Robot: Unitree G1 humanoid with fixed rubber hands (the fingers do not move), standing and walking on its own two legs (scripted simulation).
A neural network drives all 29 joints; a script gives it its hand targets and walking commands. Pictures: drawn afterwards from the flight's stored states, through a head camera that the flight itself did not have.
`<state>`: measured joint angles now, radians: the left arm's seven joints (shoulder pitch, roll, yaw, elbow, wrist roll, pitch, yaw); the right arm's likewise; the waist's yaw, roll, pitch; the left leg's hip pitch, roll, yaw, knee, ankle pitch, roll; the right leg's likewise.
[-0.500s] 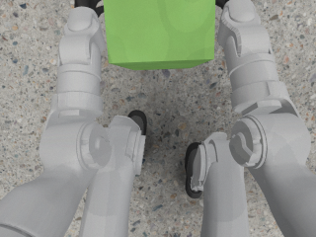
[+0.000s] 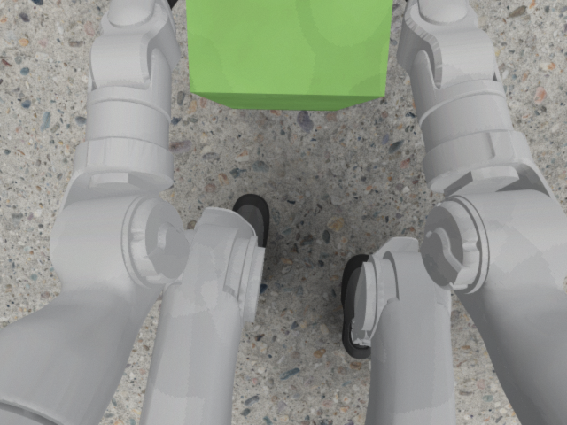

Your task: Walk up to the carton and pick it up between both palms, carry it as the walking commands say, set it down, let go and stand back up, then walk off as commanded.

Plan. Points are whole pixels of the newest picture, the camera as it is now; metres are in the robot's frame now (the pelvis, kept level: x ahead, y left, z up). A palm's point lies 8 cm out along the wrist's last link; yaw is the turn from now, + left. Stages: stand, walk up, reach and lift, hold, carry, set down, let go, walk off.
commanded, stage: set down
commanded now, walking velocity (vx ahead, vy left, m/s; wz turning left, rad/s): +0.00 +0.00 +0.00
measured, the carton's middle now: out of the picture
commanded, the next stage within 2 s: none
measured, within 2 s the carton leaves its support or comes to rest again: neither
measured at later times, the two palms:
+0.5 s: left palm out of the picture +0.52 +0.25 -0.15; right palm out of the picture +0.57 -0.02 -0.16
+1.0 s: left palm out of the picture +0.52 +0.26 -0.16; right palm out of the picture +0.57 -0.01 -0.17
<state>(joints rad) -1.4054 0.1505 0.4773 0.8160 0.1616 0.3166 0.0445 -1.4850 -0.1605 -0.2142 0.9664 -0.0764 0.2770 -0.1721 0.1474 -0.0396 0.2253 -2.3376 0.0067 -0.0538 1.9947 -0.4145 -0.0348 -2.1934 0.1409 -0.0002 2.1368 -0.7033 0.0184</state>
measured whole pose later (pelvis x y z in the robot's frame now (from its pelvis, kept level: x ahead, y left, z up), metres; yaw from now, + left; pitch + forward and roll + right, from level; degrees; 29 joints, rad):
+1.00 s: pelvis +0.00 +0.00 -0.01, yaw +1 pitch +40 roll +1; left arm -1.42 0.24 0.52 0.90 0.13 0.27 -0.03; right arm -1.53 -0.12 -0.28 0.96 -0.17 0.24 -0.09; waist 0.14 -0.02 0.31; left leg -2.32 0.01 -0.04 2.04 -0.43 -0.04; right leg -2.18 0.15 0.02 2.20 -0.72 0.02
